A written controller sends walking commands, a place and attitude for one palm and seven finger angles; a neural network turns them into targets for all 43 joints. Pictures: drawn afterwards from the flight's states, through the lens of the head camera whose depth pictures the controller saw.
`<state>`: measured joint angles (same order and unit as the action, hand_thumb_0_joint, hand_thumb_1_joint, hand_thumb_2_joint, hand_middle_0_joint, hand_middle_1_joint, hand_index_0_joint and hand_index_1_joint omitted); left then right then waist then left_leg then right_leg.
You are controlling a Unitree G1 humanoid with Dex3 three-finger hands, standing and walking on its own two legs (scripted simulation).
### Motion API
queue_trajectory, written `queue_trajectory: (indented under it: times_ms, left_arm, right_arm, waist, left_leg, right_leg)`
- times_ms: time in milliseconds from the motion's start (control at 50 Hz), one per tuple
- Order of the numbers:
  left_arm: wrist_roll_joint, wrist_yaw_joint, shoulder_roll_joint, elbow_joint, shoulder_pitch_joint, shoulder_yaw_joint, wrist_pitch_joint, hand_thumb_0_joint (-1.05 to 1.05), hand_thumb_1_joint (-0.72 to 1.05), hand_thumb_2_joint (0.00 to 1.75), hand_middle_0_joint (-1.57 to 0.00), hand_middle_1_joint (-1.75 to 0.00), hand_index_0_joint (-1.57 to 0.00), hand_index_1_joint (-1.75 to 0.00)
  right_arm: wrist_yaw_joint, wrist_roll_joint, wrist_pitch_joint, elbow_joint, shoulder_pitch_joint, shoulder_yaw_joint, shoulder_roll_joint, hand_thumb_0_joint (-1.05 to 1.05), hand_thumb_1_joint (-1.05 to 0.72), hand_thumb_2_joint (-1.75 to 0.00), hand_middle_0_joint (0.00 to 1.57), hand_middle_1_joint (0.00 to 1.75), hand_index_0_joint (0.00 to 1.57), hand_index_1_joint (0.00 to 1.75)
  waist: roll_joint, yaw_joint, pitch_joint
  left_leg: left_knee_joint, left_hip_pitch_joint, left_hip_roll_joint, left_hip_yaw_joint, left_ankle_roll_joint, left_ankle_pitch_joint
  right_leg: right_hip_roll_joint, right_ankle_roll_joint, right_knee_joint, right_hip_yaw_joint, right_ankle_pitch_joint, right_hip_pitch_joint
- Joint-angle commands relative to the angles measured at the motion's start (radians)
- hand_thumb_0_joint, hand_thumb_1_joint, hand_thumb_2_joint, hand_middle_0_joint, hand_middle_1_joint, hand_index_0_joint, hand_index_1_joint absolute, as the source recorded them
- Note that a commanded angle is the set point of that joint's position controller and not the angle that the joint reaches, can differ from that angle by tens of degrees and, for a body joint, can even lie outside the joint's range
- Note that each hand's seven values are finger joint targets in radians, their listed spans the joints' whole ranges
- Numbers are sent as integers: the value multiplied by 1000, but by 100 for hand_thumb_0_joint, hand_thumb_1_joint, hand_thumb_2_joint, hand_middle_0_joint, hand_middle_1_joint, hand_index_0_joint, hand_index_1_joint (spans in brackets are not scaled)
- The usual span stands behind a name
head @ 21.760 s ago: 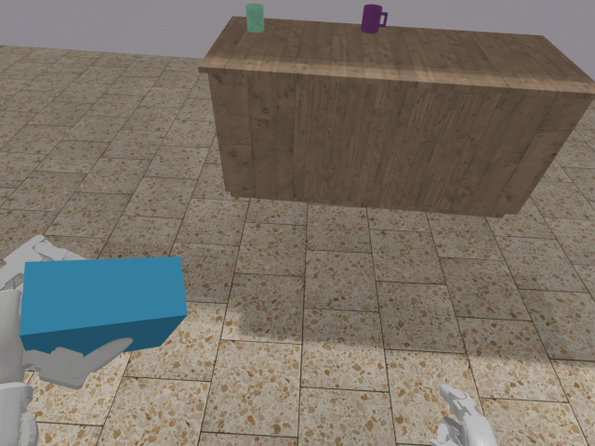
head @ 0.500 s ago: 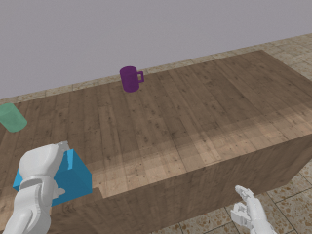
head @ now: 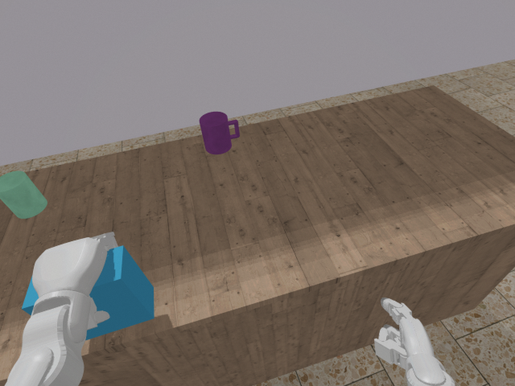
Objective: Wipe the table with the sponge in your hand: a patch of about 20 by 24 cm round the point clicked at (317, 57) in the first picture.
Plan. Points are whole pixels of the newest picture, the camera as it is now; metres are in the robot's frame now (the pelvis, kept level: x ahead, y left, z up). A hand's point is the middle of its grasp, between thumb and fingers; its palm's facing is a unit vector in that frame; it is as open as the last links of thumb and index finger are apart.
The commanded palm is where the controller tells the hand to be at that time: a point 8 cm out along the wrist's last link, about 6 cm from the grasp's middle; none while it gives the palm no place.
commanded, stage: lower the sponge onto the table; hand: left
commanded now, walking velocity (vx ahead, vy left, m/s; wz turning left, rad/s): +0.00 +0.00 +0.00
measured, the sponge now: (103, 302) +0.21 +0.30 +0.01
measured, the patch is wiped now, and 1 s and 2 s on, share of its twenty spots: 0.00 0.00 0.30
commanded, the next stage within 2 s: wipe forward along the first lane in 1.18 s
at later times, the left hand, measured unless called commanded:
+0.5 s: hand (91, 289) +0.21 +0.31 +0.05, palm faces -0.04 -0.10 -0.99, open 9.9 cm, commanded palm +0.19 +0.30 +0.12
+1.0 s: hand (99, 292) +0.22 +0.31 +0.03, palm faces -0.05 -0.09 -0.99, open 9.9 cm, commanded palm +0.19 +0.29 +0.09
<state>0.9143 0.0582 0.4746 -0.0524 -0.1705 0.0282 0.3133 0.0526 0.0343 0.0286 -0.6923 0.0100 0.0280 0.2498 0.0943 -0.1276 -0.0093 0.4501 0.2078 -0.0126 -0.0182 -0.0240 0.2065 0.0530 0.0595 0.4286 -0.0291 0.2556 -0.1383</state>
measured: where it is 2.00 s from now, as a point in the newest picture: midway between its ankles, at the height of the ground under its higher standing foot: outside the picture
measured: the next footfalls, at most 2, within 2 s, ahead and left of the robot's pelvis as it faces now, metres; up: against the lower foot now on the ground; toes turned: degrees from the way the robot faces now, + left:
none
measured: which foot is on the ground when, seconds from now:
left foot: down 0.00-1.00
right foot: down 0.00-1.00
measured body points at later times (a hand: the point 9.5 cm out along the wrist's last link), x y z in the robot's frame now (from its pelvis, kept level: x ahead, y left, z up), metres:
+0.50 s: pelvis +0.00 +0.01 +0.00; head -0.01 -0.03 +0.45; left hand +0.21 +0.31 +0.10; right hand +0.24 -0.20 -0.09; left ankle +0.02 +0.10 -0.74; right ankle -0.01 -0.08 -0.74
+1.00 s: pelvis +0.00 +0.01 +0.00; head +0.00 -0.02 +0.45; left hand +0.21 +0.31 +0.09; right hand +0.24 -0.21 -0.09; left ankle +0.02 +0.10 -0.74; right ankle -0.01 -0.08 -0.74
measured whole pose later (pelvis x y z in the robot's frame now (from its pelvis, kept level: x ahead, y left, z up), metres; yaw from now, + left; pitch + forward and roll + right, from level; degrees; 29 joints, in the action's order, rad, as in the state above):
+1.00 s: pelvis +0.00 +0.01 +0.00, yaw +0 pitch +0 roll +0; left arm 0.94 0.14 0.43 0.04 -0.18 0.04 0.30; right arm 0.04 0.04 0.03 -0.70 0.04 0.00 0.26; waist 0.08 -0.12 -0.03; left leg 0.48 0.26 -0.02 -0.02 -0.03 0.22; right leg 0.05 0.05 0.45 -0.02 0.27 -0.18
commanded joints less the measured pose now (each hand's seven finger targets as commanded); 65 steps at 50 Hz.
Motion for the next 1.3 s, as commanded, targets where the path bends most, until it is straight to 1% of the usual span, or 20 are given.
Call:
queue_trajectory:
  times_ms: [0,20,40,120,200,220,360,420,500,620,660,720,800,820,880,1000,1100,1120,1160,1280]
  left_arm:
    - [16,44,210,-192,182,-133,8,0,10,130,-120,-160,-120,-160]
    - [12,45,248,-212,196,-165,5,0,10,130,-120,-160,-120,-160]
    - [14,37,204,-199,200,-118,11,0,10,130,-120,-160,-120,-160]
    - [17,36,237,-232,224,-141,-9,0,10,130,-120,-160,-120,-160]
    - [19,45,197,-232,170,-119,-27,0,10,130,-120,-160,-120,-160]
    - [16,55,261,-240,169,-183,-29,0,10,130,-120,-160,-120,-160]
    - [23,66,178,-162,198,-106,-4,0,10,130,-120,-160,-120,-160]
    - [26,67,242,-148,212,-155,-6,0,10,130,-120,-160,-120,-160]
    - [36,70,183,-130,215,-103,-21,0,10,130,-120,-160,-120,-160]
    - [47,91,216,-119,270,-130,-33,0,10,130,-120,-160,-120,-160]
    - [46,96,159,-108,228,-91,-29,0,10,130,-120,-160,-120,-160]
    - [49,104,207,-85,247,-129,-18,0,10,130,-120,-160,-120,-160]
    - [46,105,151,-89,203,-84,-13,0,10,130,-120,-160,-120,-160]
    - [43,111,211,-99,203,-142,-17,0,10,130,-120,-160,-120,-160]
    - [48,110,171,-92,152,-111,-17,0,10,130,-120,-160,-120,-160]
    - [44,118,117,-87,140,-63,-13,0,10,130,-120,-160,-120,-160]
    - [36,122,110,-74,92,-67,-7,0,10,130,-120,-160,-120,-160]
    - [33,128,169,-62,98,-123,-6,0,10,130,-120,-160,-120,-160]
    - [36,123,114,-49,124,-66,1,0,10,130,-120,-160,-120,-160]
    - [49,119,140,36,164,-77,7,0,10,130,-120,-160,-120,-160]
  right_arm:
    - [10,7,-50,172,-196,-38,111,0,-90,-90,20,30,20,30]
    - [11,7,-53,169,-206,-39,115,0,-90,-90,20,30,20,30]
    - [13,6,-54,177,-209,-32,109,0,-90,-90,20,30,20,30]
    - [15,4,-61,175,-207,-38,114,0,-90,-90,20,30,20,30]
    - [10,1,-65,178,-184,-44,107,0,-90,-90,20,30,20,30]
    - [11,2,-65,171,-190,-46,115,0,-90,-90,20,30,20,30]
    - [11,10,-63,170,-191,-43,107,0,-90,-90,20,30,20,30]
    - [15,7,-60,161,-195,-43,119,0,-90,-90,20,30,20,30]
    - [14,6,-62,162,-181,-47,110,0,-90,-90,20,30,20,30]
    - [17,4,-67,154,-179,-50,117,0,-90,-90,20,30,20,30]
    - [13,7,-68,163,-174,-50,106,0,-90,-90,20,30,20,30]
    - [13,5,-61,150,-174,-54,121,0,-90,-90,20,30,20,30]
    - [6,8,-58,164,-172,-54,113,0,-90,-90,20,30,20,30]
    - [7,6,-58,156,-168,-59,122,0,-90,-90,20,30,20,30]
    - [0,5,-56,164,-163,-58,117,0,-90,-90,20,30,20,30]
    - [-6,10,-49,166,-159,-62,115,0,-90,-90,20,30,20,30]
    - [-6,10,-43,171,-161,-63,116,0,-90,-90,20,30,20,30]
    - [-2,10,-41,159,-163,-65,124,0,-90,-90,20,30,20,30]
    - [-2,16,-39,166,-166,-58,115,0,-90,-90,20,30,20,30]
    - [7,16,-33,153,-155,-56,122,0,-90,-90,20,30,20,30]
  waist:
    - [-21,8,-169]
    - [-4,6,-162]
    - [-5,5,-161]
    - [-15,9,-172]
    - [-23,6,-189]
    - [-14,-2,-180]
    - [-30,9,-162]
    - [-32,4,-160]
    - [-28,10,-173]
    - [-5,9,-180]
    - [-18,7,-198]
    - [-28,8,-181]
    - [-27,8,-217]
    - [-18,5,-212]
    - [-41,1,-224]
    - [-48,16,-191]
    - [-85,11,-197]
    - [-75,8,-178]
    - [-68,16,-157]
    - [-90,16,-155]
  left_leg:
    - [-23,-115,-16,107,-18,-213]
    - [-25,-122,-15,111,-17,-198]
    - [-23,-119,-21,109,-21,-193]
    - [-21,-132,-15,113,-20,-196]
    - [-21,-126,-10,115,-19,-220]
    - [-23,-125,-10,119,-19,-208]
    - [-36,-108,-8,118,-16,-166]
    - [-35,-101,-14,120,-18,-152]
    - [-28,-107,-10,117,-18,-168]
    - [-27,-109,-10,116,-17,-154]
    - [-21,-105,-11,112,-17,-181]
    - [-22,-95,-10,115,-14,-172]
    - [-9,-95,-11,107,-16,-217]
    - [-8,-97,-10,110,-15,-211]
    - [7,-94,-12,112,-16,-242]
    - [5,-79,-4,115,-13,-212]
    - [16,-60,-10,108,-15,-215]
    - [13,-57,-10,109,-15,-194]
    - [8,-47,-11,110,-15,-166]
    - [11,-31,-17,105,-17,-133]
  right_leg:
    - [-38,18,-79,146,-216,-29]
    - [-30,25,-83,162,-197,-33]
    - [-32,21,-85,142,-189,-38]
    - [-30,24,-83,164,-196,-40]
    - [-36,19,-72,141,-216,-33]
    - [-28,26,-74,162,-204,-28]
    - [-29,20,-81,131,-133,-59]
    - [-25,25,-85,155,-134,-49]
    - [-28,20,-80,133,-141,-65]
    - [-20,27,-75,148,-132,-74]
    - [-25,22,-64,123,-156,-61]
    - [-21,26,-68,142,-154,-69]
    - [-29,20,-49,127,-222,-49]
    - [-23,26,-49,142,-222,-46]
    - [-27,22,-38,131,-261,-48]
    - [-25,21,-38,126,-218,-86]
    - [-28,16,-27,131,-256,-72]
    - [-22,22,-34,148,-235,-76]
    - [-25,17,-40,131,-187,-100]
    - [-21,19,-45,133,-150,-110]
